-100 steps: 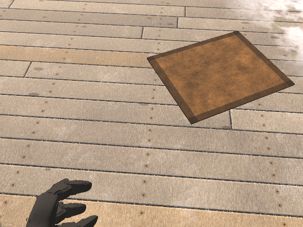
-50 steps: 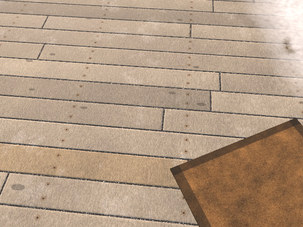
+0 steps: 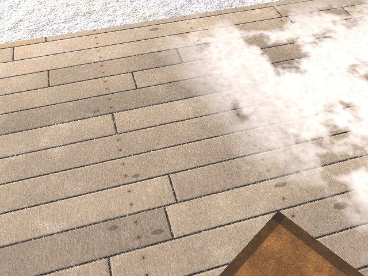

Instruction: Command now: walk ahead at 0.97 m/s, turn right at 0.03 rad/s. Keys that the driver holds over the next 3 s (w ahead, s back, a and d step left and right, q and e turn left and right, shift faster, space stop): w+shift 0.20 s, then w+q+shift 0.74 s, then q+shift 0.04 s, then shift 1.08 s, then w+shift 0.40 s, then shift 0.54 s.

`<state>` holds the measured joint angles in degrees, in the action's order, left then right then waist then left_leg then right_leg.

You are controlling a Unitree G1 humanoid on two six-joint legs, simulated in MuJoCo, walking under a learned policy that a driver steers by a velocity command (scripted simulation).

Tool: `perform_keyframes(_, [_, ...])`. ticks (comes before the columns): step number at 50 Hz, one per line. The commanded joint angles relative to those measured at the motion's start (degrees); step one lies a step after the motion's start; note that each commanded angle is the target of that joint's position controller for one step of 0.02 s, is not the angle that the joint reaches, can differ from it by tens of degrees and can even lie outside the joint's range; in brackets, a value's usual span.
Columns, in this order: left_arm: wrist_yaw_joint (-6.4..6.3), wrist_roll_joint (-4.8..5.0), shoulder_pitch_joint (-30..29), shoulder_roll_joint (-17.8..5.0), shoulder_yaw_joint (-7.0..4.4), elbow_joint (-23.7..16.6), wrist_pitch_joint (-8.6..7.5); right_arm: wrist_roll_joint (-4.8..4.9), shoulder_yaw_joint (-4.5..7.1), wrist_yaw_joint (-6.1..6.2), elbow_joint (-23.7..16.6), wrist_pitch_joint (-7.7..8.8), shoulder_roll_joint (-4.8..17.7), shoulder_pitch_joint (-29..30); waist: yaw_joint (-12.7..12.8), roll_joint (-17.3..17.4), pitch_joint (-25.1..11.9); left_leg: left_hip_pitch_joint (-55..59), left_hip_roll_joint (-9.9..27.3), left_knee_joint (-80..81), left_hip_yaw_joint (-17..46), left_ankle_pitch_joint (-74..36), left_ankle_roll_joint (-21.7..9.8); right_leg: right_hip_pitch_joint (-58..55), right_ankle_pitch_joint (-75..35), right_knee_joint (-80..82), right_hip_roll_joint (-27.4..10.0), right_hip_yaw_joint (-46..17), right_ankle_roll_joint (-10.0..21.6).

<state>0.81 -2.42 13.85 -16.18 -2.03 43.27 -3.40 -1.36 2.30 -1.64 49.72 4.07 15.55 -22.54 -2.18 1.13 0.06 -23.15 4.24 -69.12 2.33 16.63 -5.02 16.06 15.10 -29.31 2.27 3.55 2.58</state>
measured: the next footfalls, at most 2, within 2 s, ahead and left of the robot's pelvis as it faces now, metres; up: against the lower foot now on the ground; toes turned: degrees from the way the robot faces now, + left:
left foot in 0.30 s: +0.51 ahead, +0.10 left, +0.00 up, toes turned +5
right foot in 0.74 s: +0.95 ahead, -0.03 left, +0.00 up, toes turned +24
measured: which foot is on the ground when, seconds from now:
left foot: up 0.00-0.28, down 0.30-0.74, up 0.76-1.00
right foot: down 0.00-0.32, up 0.34-0.72, down 0.74-1.00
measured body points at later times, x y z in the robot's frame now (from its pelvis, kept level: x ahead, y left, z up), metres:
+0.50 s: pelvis +0.46 +0.05 +0.00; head +0.48 +0.05 +0.45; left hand +0.59 +0.32 -0.10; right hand +0.50 -0.24 -0.13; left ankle +0.47 +0.10 -0.73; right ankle +0.46 -0.12 -0.64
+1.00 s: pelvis +0.92 +0.11 +0.00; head +0.94 +0.12 +0.45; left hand +0.73 +0.35 -0.11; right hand +1.26 +0.01 -0.07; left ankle +0.93 +0.23 -0.65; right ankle +0.91 -0.04 -0.73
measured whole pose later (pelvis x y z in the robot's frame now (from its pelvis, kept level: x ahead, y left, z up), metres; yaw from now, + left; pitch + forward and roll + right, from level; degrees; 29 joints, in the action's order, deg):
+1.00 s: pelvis +0.92 +0.11 +0.00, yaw +35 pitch +1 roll -3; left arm -0.2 -1.5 25.0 -18.8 -3.5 49.8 -5.4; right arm -2.0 3.9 -4.0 38.1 -0.2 21.3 -4.2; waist 3.3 3.2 0.9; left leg -41.6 3.0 -66.2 -1.9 9.0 -5.0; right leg 1.2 18.4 -19.2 -1.0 11.3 -2.0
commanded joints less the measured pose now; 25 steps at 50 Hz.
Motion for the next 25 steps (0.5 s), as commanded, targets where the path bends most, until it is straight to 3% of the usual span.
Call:
perform_keyframes(1, [-0.33,1.16,5.13,-5.15,-1.44,0.51,-1.42,-1.27,0.35,-1.42,-6.32,-0.56,2.99,4.58,1.13,-7.32,3.95,-19.02,4.03,0.35,0.62,-1.82,1.55,-8.02,14.08,22.56,-13.48,-20.36,8.95])
perform_keyframes(2, [-0.19,1.55,6.64,-5.03,-1.47,1.28,-2.01,-1.34,0.31,-1.57,-7.42,-0.96,2.87,7.49,1.23,-5.97,6.26,-20.95,4.74,2.33,-0.22,-3.20,2.03,-7.10,10.38,24.02,-12.92,-18.02,9.19])
perform_keyframes(3, [-0.19,1.67,6.82,-6.01,-1.73,1.94,-2.29,-1.31,-0.02,-1.76,-8.81,-1.15,2.46,10.00,0.89,-7.05,7.50,-23.35,4.99,4.55,-1.23,-5.90,2.73,-6.18,10.09,26.57,-12.91,-17.38,10.03])
perform_keyframes(5, [0.10,1.72,6.71,-5.43,-1.62,2.48,-3.13,-0.93,-0.15,-1.88,-11.71,-0.96,3.40,16.85,1.01,-5.59,10.61,-22.92,5.46,14.29,-1.64,-12.53,3.35,-3.55,2.48,29.09,-11.24,-12.76,9.80])
perform_keyframes(6, [0.25,1.96,6.67,-5.38,-1.57,2.64,-3.48,-0.64,-0.46,-2.14,-12.22,-0.77,3.00,18.12,0.79,-4.54,10.58,-19.12,4.80,20.14,-2.52,-17.27,3.11,-2.15,-2.72,29.43,-9.91,-9.38,9.12])
perform_keyframes(8, [0.11,2.95,8.29,-6.76,-1.82,3.74,-4.37,-0.12,-1.02,-2.89,-13.18,-0.48,2.10,21.44,1.31,-3.03,10.54,-8.11,2.95,29.29,-5.21,-25.63,1.36,0.24,-11.13,34.42,-10.84,-6.29,8.71])
perform_keyframes(9, [0.22,3.14,8.89,-7.04,-1.72,4.56,-4.45,0.09,-0.86,-2.83,-12.40,-0.85,2.38,21.65,1.60,-1.75,9.10,-6.52,0.68,30.53,-7.17,-27.21,0.56,-4.13,-16.38,35.68,-9.63,-4.10,8.59])
perform_keyframes(10, [0.21,3.15,10.26,-8.60,-1.94,5.15,-4.47,-0.12,-1.07,-2.66,-13.16,-0.66,2.19,22.62,1.68,-3.51,9.92,-5.97,0.69,32.93,-7.10,-26.42,-0.28,-7.38,-24.01,34.00,-11.59,-3.78,8.39])
perform_keyframes(12, [-0.27,2.15,11.73,-10.58,-2.35,6.79,-3.90,-0.40,-0.56,-1.77,-12.54,-0.73,3.97,21.79,0.80,-4.48,6.10,-4.63,-3.85,34.81,-10.19,-20.30,-2.39,-19.56,-50.25,26.31,-12.80,0.02,6.44])
perform_keyframes(13, [-0.92,0.89,12.33,-12.16,-2.74,7.15,-3.05,-0.33,-0.06,-1.25,-11.62,-0.90,5.38,18.98,-0.45,-6.23,2.38,-1.77,-7.05,34.05,-11.58,-14.34,-3.12,-24.16,-62.21,18.92,-13.54,1.67,5.30])
perform_keyframes(14, [-1.74,-0.44,12.14,-13.32,-3.03,7.41,-1.93,-0.19,0.71,-0.75,-9.59,-0.97,7.19,10.68,-4.52,-7.68,-2.81,6.24,-9.49,33.31,-11.33,-9.80,-4.27,-25.28,-70.65,6.15,-14.59,2.76,4.42])
perform_keyframes(15, [-2.40,-1.12,10.37,-13.64,-3.20,7.01,-0.76,-0.12,1.86,-0.02,-5.38,-1.12,9.12,-2.93,-11.04,-6.83,-9.67,20.05,-10.76,35.05,-11.39,-7.45,-5.44,-21.36,-70.82,-12.10,-13.34,4.42,3.32])
perform_keyframes(16, [-2.48,-1.22,11.24,-10.66,-2.37,5.87,-0.84,-0.64,3.50,1.03,-3.58,-1.50,13.87,-11.75,-12.77,-2.71,-15.73,34.84,-3.20,32.38,-0.36,6.23,-7.06,-8.52,-52.95,-34.14,-10.82,3.98,2.74])
perform_keyframes(17, [-0.21,1.87,16.85,-2.62,-0.43,2.54,-2.36,-0.40,5.44,1.01,-3.21,-1.90,20.19,-8.18,-3.30,22.50,-21.24,48.39,12.10,46.61,38.31,22.60,-17.11,17.13,3.72,-57.10,2.20,0.58,-1.06])
perform_keyframes(18, [-0.46,1.05,11.48,-6.57,-0.68,1.95,-3.42,-0.01,5.28,0.31,-4.79,-1.99,16.63,-3.49,-4.34,11.00,-20.15,48.50,11.70,53.76,47.79,19.70,-17.11,25.69,5.50,-61.22,0.70,-7.91,0.66])
perform_keyframes(19, [-0.56,1.02,4.16,-7.15,-0.48,-0.15,-4.21,0.05,4.87,0.47,-4.44,-1.58,14.55,-0.73,-3.97,4.07,-11.64,41.18,10.30,53.01,38.41,11.68,-15.22,28.45,1.36,-58.76,-2.92,-8.90,1.27])
perform_keyframes(20, [-0.67,0.49,1.79,-6.02,0.13,-0.98,-4.66,0.18,4.45,0.53,-3.06,-1.39,12.10,-0.54,-1.98,-2.78,-6.22,31.25,8.04,53.92,32.21,4.79,-13.05,25.55,-0.08,-52.40,-5.48,-8.33,1.39])
perform_keyframes(21, [-0.50,-0.45,0.10,-4.74,0.62,-2.48,-4.19,0.43,4.11,1.03,-2.39,-0.99,11.07,-0.26,-0.03,-2.84,-3.48,24.47,6.19,54.13,28.36,1.11,-13.08,23.37,0.91,-47.68,-7.18,-8.64,0.68])
perform_keyframes(22, [-0.38,-1.47,-0.40,-3.97,1.00,-2.60,-2.96,0.48,3.26,1.19,-1.82,-0.91,8.58,1.57,2.52,-3.49,-0.93,16.83,2.83,55.57,24.24,1.70,-11.96,19.74,2.26,-44.69,-7.97,-8.47,-0.25])
perform_keyframes(23, [-0.15,-1.80,0.26,-3.75,1.12,-3.30,-1.75,0.74,3.11,1.23,-2.07,-0.49,8.58,1.94,3.97,-0.73,0.07,12.72,2.10,56.69,23.11,2.37,-13.01,18.43,4.39,-41.69,-8.29,-8.41,-1.39])
perform_keyframes(25, [0.06,-1.83,-4.32,-3.82,1.40,-5.45,-0.46,1.18,3.18,1.09,-2.21,0.40,8.95,0.89,3.89,-0.86,4.23,6.23,1.37,59.73,21.77,1.08,-14.40,19.43,4.90,-33.87,-9.48,-7.05,-3.82])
